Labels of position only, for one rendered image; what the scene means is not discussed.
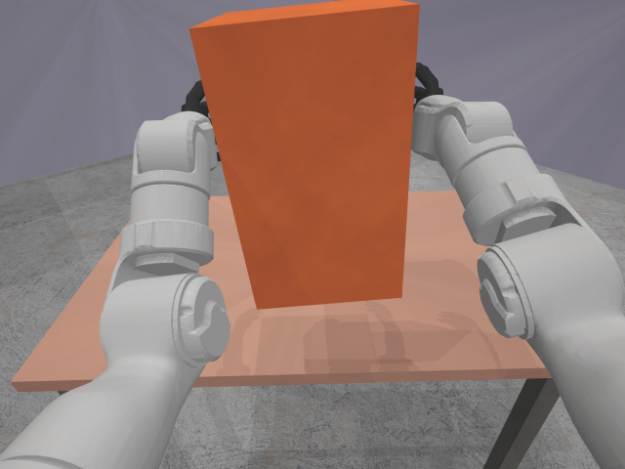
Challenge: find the robot left hand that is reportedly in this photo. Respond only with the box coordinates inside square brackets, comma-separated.
[182, 80, 221, 161]

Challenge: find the robot right upper arm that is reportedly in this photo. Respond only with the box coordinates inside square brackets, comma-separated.
[477, 223, 625, 469]

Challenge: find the right robot forearm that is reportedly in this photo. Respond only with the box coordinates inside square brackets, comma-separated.
[411, 95, 625, 306]

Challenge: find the left robot forearm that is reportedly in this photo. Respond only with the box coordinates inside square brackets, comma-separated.
[100, 111, 218, 350]

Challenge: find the carton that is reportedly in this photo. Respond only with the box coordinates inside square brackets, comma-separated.
[189, 0, 420, 310]

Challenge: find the robot left upper arm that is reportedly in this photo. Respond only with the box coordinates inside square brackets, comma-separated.
[0, 273, 230, 469]

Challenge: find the table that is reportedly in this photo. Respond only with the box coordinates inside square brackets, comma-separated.
[11, 191, 560, 469]

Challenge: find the robot right hand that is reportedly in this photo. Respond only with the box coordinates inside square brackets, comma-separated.
[413, 63, 443, 112]

